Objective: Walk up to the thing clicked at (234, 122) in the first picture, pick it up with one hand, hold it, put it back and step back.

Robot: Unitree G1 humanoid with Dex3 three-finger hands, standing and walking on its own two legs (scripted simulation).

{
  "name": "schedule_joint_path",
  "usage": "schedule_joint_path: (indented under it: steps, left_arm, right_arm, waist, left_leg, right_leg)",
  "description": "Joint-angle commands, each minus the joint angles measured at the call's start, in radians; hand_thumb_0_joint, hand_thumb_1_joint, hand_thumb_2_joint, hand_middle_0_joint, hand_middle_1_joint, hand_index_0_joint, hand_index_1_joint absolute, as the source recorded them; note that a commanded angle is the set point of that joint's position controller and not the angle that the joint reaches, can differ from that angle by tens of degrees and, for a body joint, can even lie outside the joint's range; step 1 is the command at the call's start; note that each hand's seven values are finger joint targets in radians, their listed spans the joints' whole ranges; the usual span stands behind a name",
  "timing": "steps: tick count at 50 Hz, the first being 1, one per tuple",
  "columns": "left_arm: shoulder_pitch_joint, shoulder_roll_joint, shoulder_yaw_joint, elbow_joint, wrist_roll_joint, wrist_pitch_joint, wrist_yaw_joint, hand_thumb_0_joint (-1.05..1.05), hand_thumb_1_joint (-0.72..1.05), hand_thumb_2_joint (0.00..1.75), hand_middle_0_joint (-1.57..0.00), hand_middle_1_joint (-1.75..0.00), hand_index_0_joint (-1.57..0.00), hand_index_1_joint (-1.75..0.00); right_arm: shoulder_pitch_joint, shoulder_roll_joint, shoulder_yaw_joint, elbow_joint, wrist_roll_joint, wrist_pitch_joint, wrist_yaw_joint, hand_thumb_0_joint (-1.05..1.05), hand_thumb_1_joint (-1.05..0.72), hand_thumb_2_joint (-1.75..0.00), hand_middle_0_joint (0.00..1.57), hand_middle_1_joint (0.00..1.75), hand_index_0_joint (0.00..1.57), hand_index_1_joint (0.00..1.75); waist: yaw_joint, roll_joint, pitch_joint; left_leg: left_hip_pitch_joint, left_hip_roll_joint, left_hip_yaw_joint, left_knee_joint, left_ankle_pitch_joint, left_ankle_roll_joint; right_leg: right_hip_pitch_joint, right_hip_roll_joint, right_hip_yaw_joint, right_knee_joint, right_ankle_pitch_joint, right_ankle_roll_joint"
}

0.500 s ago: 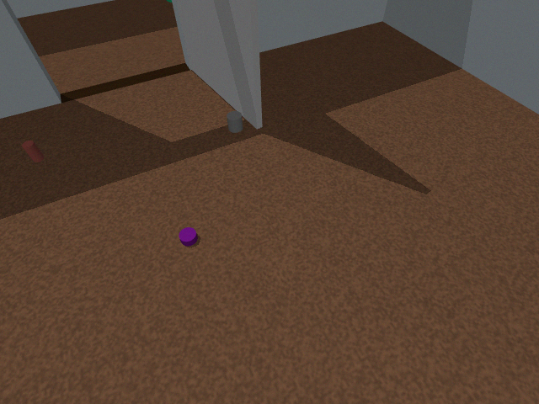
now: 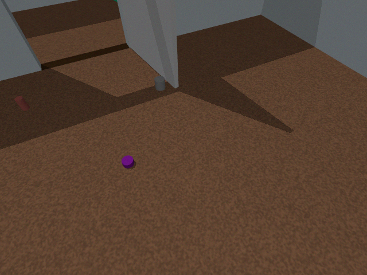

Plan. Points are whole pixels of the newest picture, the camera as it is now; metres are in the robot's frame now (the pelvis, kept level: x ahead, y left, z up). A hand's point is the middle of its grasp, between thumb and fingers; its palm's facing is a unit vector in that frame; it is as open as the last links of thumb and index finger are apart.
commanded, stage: stand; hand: left
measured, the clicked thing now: (159, 83) +1.65 +0.17 -0.74
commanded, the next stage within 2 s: walk up in 0.62 s
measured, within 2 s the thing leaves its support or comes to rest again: neither
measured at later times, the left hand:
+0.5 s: hand out of the picture +0.08 +0.25 -0.16, palm faces -0.02 -0.94 -0.34, open 7.4 cm
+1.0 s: hand out of the picture +0.08 +0.28 -0.15, palm faces +0.02 -0.92 -0.40, open 7.4 cm
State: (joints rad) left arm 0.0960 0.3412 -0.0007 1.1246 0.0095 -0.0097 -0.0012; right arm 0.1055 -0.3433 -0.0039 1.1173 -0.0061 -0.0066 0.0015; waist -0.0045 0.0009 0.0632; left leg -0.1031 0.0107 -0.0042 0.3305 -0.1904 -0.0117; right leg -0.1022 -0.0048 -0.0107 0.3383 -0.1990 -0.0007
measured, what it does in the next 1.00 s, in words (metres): lifts its left foot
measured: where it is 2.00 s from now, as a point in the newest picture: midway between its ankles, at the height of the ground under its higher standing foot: (191, 209)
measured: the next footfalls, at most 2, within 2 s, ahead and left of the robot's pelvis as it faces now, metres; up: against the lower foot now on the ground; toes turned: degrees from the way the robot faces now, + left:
left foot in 1.12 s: +0.32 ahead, +0.12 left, +0.00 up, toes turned +4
right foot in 1.56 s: +0.47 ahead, -0.16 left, +0.00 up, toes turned -6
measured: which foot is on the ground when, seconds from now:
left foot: down 0.00-0.84, up 0.86-1.00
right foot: down 0.00-1.00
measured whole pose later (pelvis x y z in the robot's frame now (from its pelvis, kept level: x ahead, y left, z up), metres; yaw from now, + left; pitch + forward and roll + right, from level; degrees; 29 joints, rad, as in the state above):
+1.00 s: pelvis +0.09 -0.01 -0.01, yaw +0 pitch -2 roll -1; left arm 0.34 0.41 0.07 0.98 0.02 -0.07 -0.05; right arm 0.19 -0.43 -0.08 0.98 -0.03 -0.02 0.07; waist 0.05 0.04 0.07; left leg -0.43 0.02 -0.03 0.87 -0.38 0.03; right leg 0.02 0.01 -0.05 0.37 -0.36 -0.02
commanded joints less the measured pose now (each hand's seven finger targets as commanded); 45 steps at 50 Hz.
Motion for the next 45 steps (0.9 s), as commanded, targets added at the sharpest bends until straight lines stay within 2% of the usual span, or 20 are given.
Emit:
schedule_joint_path:
  steps: [1, 5, 17, 26, 30, 31, 32, 33, 34, 35, 36, 38, 39, 40, 41, 42, 43, 44, 45]
  left_arm:
    - [-0.037, 0.213, 0.040, -0.062, -0.003, -0.024, 0.011, 0.00, 0.90, 0.90, -0.20, -0.30, -0.20, -0.30]
    - [-0.031, 0.211, 0.039, -0.062, -0.002, -0.024, 0.012, 0.00, 0.90, 0.90, -0.20, -0.30, -0.20, -0.30]
    - [-0.026, 0.214, 0.038, -0.064, -0.003, -0.024, 0.011, 0.00, 0.90, 0.90, -0.20, -0.30, -0.20, -0.30]
    - [-0.029, 0.218, 0.040, -0.063, -0.003, -0.023, 0.013, 0.00, 0.90, 0.90, -0.20, -0.30, -0.20, -0.30]
    - [-0.021, 0.210, 0.038, -0.065, -0.001, -0.023, 0.011, 0.00, 0.90, 0.90, -0.20, -0.30, -0.20, -0.30]
    - [0.031, 0.334, 0.110, -0.123, 0.017, -0.039, -0.024, 0.00, 0.90, 0.90, -0.20, -0.30, -0.20, -0.30]
    - [0.014, 0.315, 0.112, -0.125, 0.029, -0.042, -0.035, 0.00, 0.90, 0.90, -0.20, -0.30, -0.20, -0.30]
    - [-0.010, 0.295, 0.114, -0.146, 0.030, -0.044, -0.045, 0.00, 0.90, 0.90, -0.20, -0.30, -0.20, -0.30]
    - [-0.016, 0.275, 0.115, -0.165, 0.031, -0.047, -0.051, 0.00, 0.90, 0.90, -0.20, -0.30, -0.20, -0.30]
    - [-0.008, 0.260, 0.113, -0.173, 0.030, -0.050, -0.054, 0.00, 0.90, 0.90, -0.20, -0.30, -0.20, -0.30]
    - [0.009, 0.261, 0.115, -0.182, 0.030, -0.051, -0.056, 0.00, 0.90, 0.90, -0.20, -0.30, -0.20, -0.30]
    - [0.082, 0.257, 0.121, -0.180, 0.030, -0.053, -0.062, 0.00, 0.90, 0.90, -0.20, -0.30, -0.20, -0.30]
    - [0.122, 0.259, 0.127, -0.177, 0.030, -0.054, -0.065, 0.00, 0.90, 0.90, -0.20, -0.30, -0.20, -0.30]
    - [0.162, 0.272, 0.134, -0.173, 0.032, -0.058, -0.064, 0.00, 0.90, 0.90, -0.20, -0.30, -0.20, -0.30]
    - [0.232, 0.321, 0.151, -0.155, 0.040, -0.070, -0.057, 0.00, 0.90, 0.90, -0.20, -0.30, -0.20, -0.30]
    - [0.289, 0.406, 0.163, -0.157, 0.041, -0.086, -0.052, 0.00, 0.90, 0.90, -0.20, -0.30, -0.20, -0.30]
    - [0.258, 0.425, 0.157, -0.185, 0.029, -0.091, -0.045, 0.00, 0.90, 0.90, -0.20, -0.30, -0.20, -0.30]
    - [0.235, 0.386, 0.148, -0.203, 0.012, -0.095, -0.039, 0.00, 0.90, 0.90, -0.20, -0.30, -0.20, -0.30]
    - [0.225, 0.361, 0.141, -0.209, 0.010, -0.097, -0.034, 0.00, 0.90, 0.90, -0.20, -0.30, -0.20, -0.30]
  right_arm:
    - [-0.029, -0.205, -0.034, -0.055, -0.002, -0.027, -0.012, 0.00, -0.90, -0.90, 0.20, 0.30, 0.20, 0.30]
    - [-0.035, -0.205, -0.035, -0.056, -0.001, -0.024, -0.013, 0.00, -0.90, -0.90, 0.20, 0.30, 0.20, 0.30]
    - [-0.033, -0.209, -0.036, -0.055, 0.000, -0.026, -0.013, 0.00, -0.90, -0.90, 0.20, 0.30, 0.20, 0.30]
    - [-0.025, -0.203, -0.032, -0.055, -0.002, -0.022, -0.012, 0.00, -0.90, -0.90, 0.20, 0.30, 0.20, 0.30]
    - [-0.030, -0.213, -0.034, -0.056, -0.003, -0.026, -0.013, 0.00, -0.90, -0.90, 0.20, 0.30, 0.20, 0.30]
    - [0.038, -0.316, -0.103, -0.112, -0.020, -0.046, 0.014, 0.00, -0.90, -0.90, 0.20, 0.30, 0.20, 0.30]
    - [0.039, -0.322, -0.112, -0.105, -0.029, -0.048, 0.026, 0.00, -0.90, -0.90, 0.20, 0.30, 0.20, 0.30]
    - [0.009, -0.314, -0.117, -0.129, -0.029, -0.048, 0.033, 0.00, -0.90, -0.90, 0.20, 0.30, 0.20, 0.30]
    - [0.006, -0.303, -0.120, -0.150, -0.029, -0.049, 0.039, 0.00, -0.90, -0.90, 0.20, 0.30, 0.20, 0.30]
    - [0.013, -0.296, -0.124, -0.156, -0.029, -0.055, 0.043, 0.00, -0.90, -0.90, 0.20, 0.30, 0.20, 0.30]
    - [0.019, -0.303, -0.130, -0.166, -0.027, -0.060, 0.043, 0.00, -0.90, -0.90, 0.20, 0.30, 0.20, 0.30]
    - [-0.004, -0.323, -0.144, -0.195, -0.032, -0.060, 0.051, 0.00, -0.90, -0.90, 0.20, 0.30, 0.20, 0.30]
    - [-0.027, -0.315, -0.145, -0.214, -0.035, -0.055, 0.056, 0.00, -0.90, -0.90, 0.20, 0.30, 0.20, 0.30]
    - [-0.045, -0.299, -0.137, -0.231, -0.035, -0.051, 0.059, 0.00, -0.90, -0.90, 0.20, 0.30, 0.20, 0.30]
    - [-0.087, -0.249, -0.120, -0.261, -0.026, -0.047, 0.061, 0.00, -0.90, -0.90, 0.20, 0.30, 0.20, 0.30]
    - [-0.133, -0.209, -0.100, -0.293, -0.024, -0.052, 0.059, 0.00, -0.90, -0.90, 0.20, 0.30, 0.20, 0.30]
    - [-0.178, -0.246, -0.101, -0.294, -0.027, -0.058, 0.047, 0.00, -0.90, -0.90, 0.20, 0.30, 0.20, 0.30]
    - [-0.119, -0.270, -0.105, -0.270, -0.021, -0.064, 0.047, 0.00, -0.90, -0.90, 0.20, 0.30, 0.20, 0.30]
    - [-0.081, -0.269, -0.107, -0.257, -0.018, -0.069, 0.051, 0.00, -0.90, -0.90, 0.20, 0.30, 0.20, 0.30]
  waist:
    - [0.003, -0.002, -0.089]
    - [0.006, -0.003, -0.082]
    - [0.007, 0.005, -0.105]
    - [0.001, 0.000, -0.085]
    - [0.008, 0.011, -0.092]
    - [0.001, -0.002, -0.190]
    - [0.002, 0.037, -0.109]
    - [0.006, 0.058, -0.013]
    - [0.007, 0.054, 0.043]
    - [0.014, 0.048, 0.055]
    - [0.020, 0.066, 0.021]
    - [0.046, 0.142, -0.020]
    - [0.063, 0.126, -0.022]
    - [0.086, 0.079, -0.003]
    - [0.127, -0.094, 0.037]
    - [0.150, -0.271, 0.095]
    - [0.146, -0.120, 0.176]
    - [0.105, -0.011, 0.163]
    - [0.083, -0.015, 0.119]
  left_leg:
    - [0.007, 0.114, -0.084, -0.046, 0.164, 0.031]
    - [0.010, 0.114, -0.085, -0.044, 0.157, 0.030]
    - [0.025, 0.117, -0.083, -0.036, 0.228, 0.028]
    - [0.006, 0.115, -0.084, -0.055, 0.153, 0.029]
    - [0.013, 0.118, -0.086, -0.053, 0.174, 0.029]
    - [0.025, 0.087, -0.111, 0.030, -0.404, 0.112]
    - [-0.064, 0.110, -0.157, 0.023, -0.547, 0.133]
    - [-0.135, 0.132, -0.194, 0.015, -0.569, 0.146]
    - [-0.168, 0.165, -0.234, 0.005, -0.561, 0.164]
    - [-0.144, 0.186, -0.258, -0.003, -0.507, 0.171]
    - [-0.099, 0.203, -0.273, -0.021, -0.481, 0.181]
    - [-0.098, 0.233, -0.291, -0.050, -0.528, 0.205]
    - [-0.151, 0.217, -0.257, -0.025, -0.542, 0.195]
    - [-0.242, 0.162, -0.191, 0.063, -0.548, 0.170]
    - [-0.483, 0.053, -0.067, 0.319, -0.464, 0.106]
    - [-0.758, -0.048, 0.060, 0.590, -0.368, 0.051]
    - [-0.797, 0.017, -0.086, 0.639, -0.326, 0.040]
    - [-0.750, 0.032, -0.110, 0.655, -0.261, 0.043]
    - [-0.711, 0.037, -0.106, 0.659, -0.231, 0.042]
  right_leg:
    - [0.009, -0.124, 0.094, -0.057, 0.169, -0.026]
    - [-0.001, -0.122, 0.093, -0.062, 0.154, -0.024]
    - [0.029, -0.124, 0.085, -0.052, 0.229, -0.027]
    - [0.018, -0.125, 0.090, -0.067, 0.157, -0.025]
    - [0.016, -0.124, 0.090, -0.065, 0.173, -0.025]
    - [0.006, -0.069, 0.084, 0.039, -0.359, -0.063]
    - [-0.088, -0.084, 0.109, 0.089, -0.474, -0.075]
    - [-0.184, -0.084, 0.119, 0.132, -0.479, -0.080]
    - [-0.239, -0.083, 0.119, 0.158, -0.442, -0.082]
    - [-0.263, -0.076, 0.107, 0.182, -0.363, -0.083]
    - [-0.260, -0.064, 0.070, 0.204, -0.301, -0.074]
    - [-0.191, -0.030, -0.013, 0.230, -0.247, -0.048]
    - [-0.120, -0.019, -0.020, 0.188, -0.261, -0.045]
    - [-0.034, -0.025, 0.017, 0.105, -0.315, -0.055]
    - [0.142, -0.107, 0.243, -0.028, -0.489, -0.104]
    - [0.264, -0.339, 0.615, -0.228, -0.571, -0.198]
    - [0.218, -0.445, 0.681, -0.246, -0.377, -0.276]
    - [0.225, -0.400, 0.570, -0.200, -0.174, -0.255]
    - [0.266, -0.338, 0.447, -0.150, 0.033, -0.233]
